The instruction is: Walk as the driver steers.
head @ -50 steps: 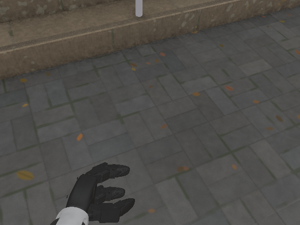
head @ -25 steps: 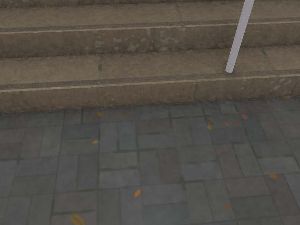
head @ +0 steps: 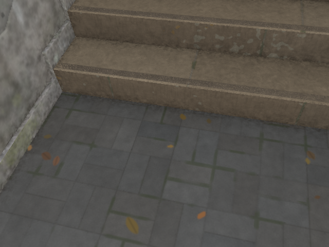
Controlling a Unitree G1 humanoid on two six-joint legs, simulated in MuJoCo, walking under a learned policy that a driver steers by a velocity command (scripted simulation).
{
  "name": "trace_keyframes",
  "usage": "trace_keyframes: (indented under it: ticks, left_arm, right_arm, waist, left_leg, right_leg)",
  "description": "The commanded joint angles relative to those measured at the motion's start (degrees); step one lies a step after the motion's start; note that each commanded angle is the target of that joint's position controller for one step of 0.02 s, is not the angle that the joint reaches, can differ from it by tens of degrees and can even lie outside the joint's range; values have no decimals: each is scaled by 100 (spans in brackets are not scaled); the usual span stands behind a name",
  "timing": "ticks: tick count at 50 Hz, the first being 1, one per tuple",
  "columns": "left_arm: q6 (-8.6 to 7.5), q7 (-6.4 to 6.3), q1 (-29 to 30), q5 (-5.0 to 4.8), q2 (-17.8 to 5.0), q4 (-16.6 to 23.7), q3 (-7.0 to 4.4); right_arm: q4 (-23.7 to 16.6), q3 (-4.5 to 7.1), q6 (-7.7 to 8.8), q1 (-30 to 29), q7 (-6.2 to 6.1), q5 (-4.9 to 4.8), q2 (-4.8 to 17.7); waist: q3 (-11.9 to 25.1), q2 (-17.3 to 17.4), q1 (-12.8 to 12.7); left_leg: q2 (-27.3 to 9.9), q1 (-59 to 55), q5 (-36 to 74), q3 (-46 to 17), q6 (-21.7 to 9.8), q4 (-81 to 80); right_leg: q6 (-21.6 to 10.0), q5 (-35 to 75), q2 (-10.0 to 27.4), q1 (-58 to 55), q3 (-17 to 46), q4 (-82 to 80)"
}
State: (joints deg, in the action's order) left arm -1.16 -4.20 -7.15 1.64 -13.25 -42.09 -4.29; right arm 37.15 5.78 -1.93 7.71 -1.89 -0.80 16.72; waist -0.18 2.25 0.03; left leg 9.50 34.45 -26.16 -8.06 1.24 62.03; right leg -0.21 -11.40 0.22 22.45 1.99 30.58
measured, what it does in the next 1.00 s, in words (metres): walks ahead, turning left: left foot, then right foot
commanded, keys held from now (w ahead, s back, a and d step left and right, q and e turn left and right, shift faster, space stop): w+q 0.28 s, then w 0.72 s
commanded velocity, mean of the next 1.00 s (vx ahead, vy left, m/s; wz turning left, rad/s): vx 0.39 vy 0.00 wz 0.30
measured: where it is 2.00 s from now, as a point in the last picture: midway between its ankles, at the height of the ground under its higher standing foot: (137, 158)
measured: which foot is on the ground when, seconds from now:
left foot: up 0.00-0.30, down 0.32-0.80, up 0.82-1.00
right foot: down 0.00-0.32, up 0.34-0.76, down 0.78-1.00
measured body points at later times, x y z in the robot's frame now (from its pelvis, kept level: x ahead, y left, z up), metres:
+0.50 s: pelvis +0.08 +0.06 +0.01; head +0.08 +0.09 +0.46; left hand +0.15 +0.36 -0.10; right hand +0.21 -0.18 -0.09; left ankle +0.00 +0.14 -0.73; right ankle +0.18 -0.08 -0.65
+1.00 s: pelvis +0.35 +0.07 +0.01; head +0.38 +0.07 +0.46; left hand +0.35 +0.36 -0.10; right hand +0.56 -0.14 -0.09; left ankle +0.33 +0.24 -0.64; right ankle +0.39 +0.00 -0.73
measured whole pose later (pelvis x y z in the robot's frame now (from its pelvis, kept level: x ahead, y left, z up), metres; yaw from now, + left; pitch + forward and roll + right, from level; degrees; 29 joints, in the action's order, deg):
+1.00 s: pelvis +0.35 +0.07 +0.01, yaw +16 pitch +2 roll -1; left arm -4.8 1.3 -15.8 0.7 -14.9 -45.8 -2.6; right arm 37.4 3.0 3.3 12.9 -0.9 -0.6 16.4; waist -0.9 2.4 -1.9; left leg -6.0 36.9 -15.2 -1.9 0.2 66.3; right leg -4.6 -9.9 -3.2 14.9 -3.4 22.5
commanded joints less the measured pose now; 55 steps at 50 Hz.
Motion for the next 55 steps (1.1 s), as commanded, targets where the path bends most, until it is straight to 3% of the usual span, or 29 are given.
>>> trace_keyframes:
  ticks: [1, 2, 3, 4, 6, 7, 9, 11, 13, 15, 16, 17, 18, 19, 22, 28, 32, 35, 38, 39, 40, 41, 42, 43, 44, 45, 49, 51, 55]
  left_arm:
    - [-367, 116, 490, -228, -216, 733, 36]
    - [-476, 133, 691, -237, -431, 850, -22]
    - [-518, 151, 647, -123, -656, 946, -67]
    - [-547, 187, 452, -65, -746, 889, -90]
    - [-576, 185, 69, -86, -756, 802, -62]
    - [-328, 61, -523, -262, -1057, 463, -245]
    - [-114, 12, -733, -220, -1041, 374, -275]
    - [-62, 94, -456, -228, -1212, 388, -343]
    - [-94, 184, -301, -315, -1201, 359, -338]
    - [-107, 273, -345, -289, -848, 254, -235]
    - [-146, 346, -196, -174, -430, 321, -104]
    - [-286, 436, 176, -30, -147, 717, 24]
    - [-438, 447, 653, -246, -634, 858, -95]
    - [-512, 476, 853, -399, -869, 895, -148]
    - [-490, 461, 156, -121, -858, 505, -142]
    - [-449, 517, 715, -145, -453, 408, 82]
    - [-485, 689, 1283, -274, -497, 588, 122]
    - [-524, 797, 1282, -291, -623, 666, 94]
    - [-514, 725, 98, -202, -1058, 383, -113]
    - [-495, 663, -850, -162, -1300, 203, -185]
    - [-476, 604, -1685, -12, -1896, 76, -330]
    - [-467, 632, -1865, -112, -1497, 14, -211]
    - [-418, 568, -1371, -205, -1213, 76, -109]
    - [-365, 517, -1002, -189, -1040, 150, -50]
    - [-354, 520, -701, -122, -942, 151, -2]
    - [-380, 528, -532, -44, -810, 188, 38]
    - [-511, 540, -359, -111, -911, 65, 1]
    - [-502, 501, -415, -130, -988, -1, -13]
    - [-427, 486, -911, -245, -1192, -225, -36]
  right_arm:
    - [-138, -298, 393, 836, 221, 520, -296]
    - [-114, -211, 555, 869, 375, 597, -67]
    - [-144, -188, 639, 742, 518, 491, 148]
    - [-97, -105, 675, 676, 596, 361, 338]
    - [-136, -22, 654, 466, 597, 289, 566]
    - [-805, -7, 384, -516, 296, -291, 411]
    - [-937, -252, 250, -634, 153, -144, -91]
    - [-769, -194, 201, 9, 221, -103, 59]
    - [-581, -81, 174, 479, 273, -86, 267]
    - [-178, 4, 161, 1301, 268, -57, 266]
    - [-57, 87, 200, 1893, 236, -50, 455]
    - [-216, 191, 269, 2108, 202, 39, 1213]
    - [-263, 184, 392, 2209, 228, 62, 1092]
    - [-253, 93, 494, 1947, 225, 96, 891]
    - [-397, -98, 535, 996, 157, 96, 473]
    - [-5, -67, 598, 1475, 108, 81, 610]
    - [198, -8, 567, 1782, 135, -5, 748]
    - [282, 44, 502, 1775, 107, -44, 850]
    - [254, 61, 435, 1602, 72, -8, 933]
    - [195, -27, 442, 1626, 56, 72, 769]
    - [15, -199, 529, 2298, 84, 77, 155]
    - [84, -227, 665, 2145, 101, 49, 232]
    - [-89, -98, 737, 1538, 135, -132, 658]
    - [-213, -139, 774, 1033, 135, -143, 699]
    - [-287, -142, 770, 774, 107, -31, 644]
    - [-273, -124, 724, 869, 104, -5, 565]
    - [-245, -184, 528, 979, 78, 42, 301]
    - [-321, -198, 550, 640, 51, 93, 323]
    - [-461, -311, 641, -257, 148, 8, 111]
  waist:
    - [635, -1591, 34]
    - [478, -1147, 159]
    - [493, -720, -47]
    - [383, -653, -195]
    - [335, -768, -376]
    - [430, -748, -413]
    - [602, -1001, -555]
    - [598, -1563, -294]
    - [457, -1479, -59]
    - [435, -816, 255]
    - [480, 128, 479]
    - [346, 1804, 500]
    - [255, 1364, 827]
    - [-220, 947, 657]
    - [-251, 583, 31]
    - [-209, 376, 273]
    - [-466, 390, 491]
    - [-481, 455, 378]
    - [381, 507, -289]
    - [1071, 334, -734]
    - [2245, -1216, -648]
    - [2820, -1928, -753]
    - [1761, -1459, -724]
    - [1105, -918, -629]
    - [595, -551, -420]
    - [368, -587, -194]
    - [68, -697, 145]
    - [-25, -561, 90]
    - [-105, -395, -303]
  left_leg:
    - [-330, 640, 735, 383, 228, 2583]
    - [-440, 641, 779, 461, 216, 2772]
    - [-522, 764, 974, 509, 277, 2807]
    - [-648, 912, 1043, 452, 332, 2505]
    - [-943, 937, 992, 455, 437, 1392]
    - [-1208, 1340, 976, 481, 334, 71]
    - [-1220, 514, 320, 753, 306, -1027]
    - [-1175, -664, -42, 1086, 107, -1761]
    - [-1115, -1438, 750, 1230, -166, -2666]
    - [-747, -2794, 748, 1438, -448, -3345]
    - [-1409, -3715, 197, 268, -738, -3744]
    - [-2832, -4346, -522, -2359, -1525, -4446]
    - [-3270, -4049, -1587, -3467, -2200, -5149]
    - [-3168, -3822, -1573, -3137, -2074, -5197]
    - [-2398, -2812, 142, -1456, -1511, -5122]
    - [-1917, -2616, 2091, -53, -1195, -5221]
    - [-2127, -3021, 2158, -67, -1222, -5188]
    - [-2368, -3492, 2750, -180, -1140, -4901]
    - [-2032, -3602, 5524, 161, -864, -3373]
    - [-1821, -2633, 5177, 305, -670, -2027]
    - [-971, -267, 2698, 576, -165, 591]
    - [-462, 485, -444, -113, -78, 1671]
    - [-918, 1199, -222, -79, -105, 2038]
    - [-1241, 1213, 263, 212, -164, 1862]
    - [-1457, 1023, 635, 367, -183, 1461]
    - [-1656, 614, 825, 329, -209, 1157]
    - [-1780, 292, 1265, 450, -67, 408]
    - [-1825, 318, 1823, 510, 18, -324]
    - [-1597, 47, 2775, 708, 0, -2042]
  right_leg:
    - [-1266, -392, 1156, -290, 1225, -1833]
    - [-1214, -1364, 1226, -328, 1237, -2020]
    - [-1108, -1740, 1220, -525, 1141, -2110]
    - [-966, -1942, 1223, -876, 995, -2142]
    - [-836, -1899, 1328, -1485, 832, -2161]
    - [-880, -865, 1320, -2240, 694, -1685]
    - [-1035, -560, 1491, -1992, 471, -1614]
    - [-1072, -884, 1587, -1163, 249, -1642]
    - [-964, -1333, 1679, -684, 199, -1490]
    - [-691, -1818, 1346, 136, -247, -643]
    - [-301, -1822, 951, 1121, -839, 989]
    - [73, -2368, 181, 3099, -1023, 3081]
    - [-30, -2228, 256, 3863, -117, 3826]
    - [-151, -1600, 499, 4196, 75, 4043]
    - [41, -68, 764, 3185, 96, 3430]
    - [239, 1607, 429, 2083, -273, 1456]
    - [101, 1507, 318, 1837, -311, 520]
    - [-154, 1007, 254, 1600, -297, 73]
    - [-542, 613, -230, -262, -706, -139]
    - [-814, 817, 182, -2005, -313, 179]
    - [-1809, 12, 1870, -4516, 2316, 89]
    - [-2072, -627, 2250, -4802, 4251, -1159]
    - [-1724, -1207, 2078, -4142, 3461, -1266]
    - [-1541, -1045, 1880, -3201, 2669, -1317]
    - [-1463, -586, 1654, -2253, 2164, -1477]
    - [-1423, -273, 1452, -1579, 1806, -1636]
    - [-1540, 471, 1192, -644, 1003, -2171]
    - [-1440, 1026, 1063, -669, 611, -2206]
    - [-1224, 1141, 951, -1043, 234, -2120]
